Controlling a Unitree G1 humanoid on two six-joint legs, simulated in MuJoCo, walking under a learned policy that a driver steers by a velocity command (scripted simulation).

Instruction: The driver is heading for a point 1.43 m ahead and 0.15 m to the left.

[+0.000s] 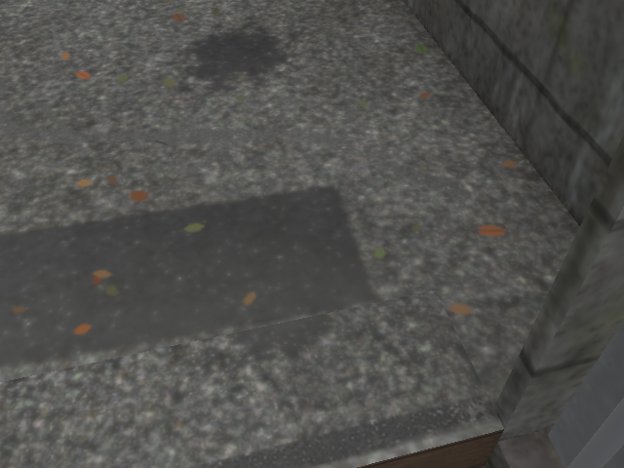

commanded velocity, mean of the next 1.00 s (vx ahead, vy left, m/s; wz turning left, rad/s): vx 0.08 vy -0.02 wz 0.00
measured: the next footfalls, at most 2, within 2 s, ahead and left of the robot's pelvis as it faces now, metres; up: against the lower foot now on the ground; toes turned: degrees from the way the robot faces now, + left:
right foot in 0.22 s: +0.24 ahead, -0.19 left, +0.15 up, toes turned -6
left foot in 0.86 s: +0.09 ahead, +0.07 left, +0.15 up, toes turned +6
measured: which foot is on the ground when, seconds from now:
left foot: down 0.00-0.24, up 0.26-0.84, down 0.86-1.00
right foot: up 0.00-0.20, down 0.22-0.84, up 0.86-1.00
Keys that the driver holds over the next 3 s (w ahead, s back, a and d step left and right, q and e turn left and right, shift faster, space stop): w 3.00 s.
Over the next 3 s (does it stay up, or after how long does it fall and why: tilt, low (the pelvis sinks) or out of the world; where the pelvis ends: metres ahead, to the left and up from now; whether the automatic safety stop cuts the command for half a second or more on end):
stays up -0.13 0.09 0.00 its command is cut before an obstacle after 0.1 s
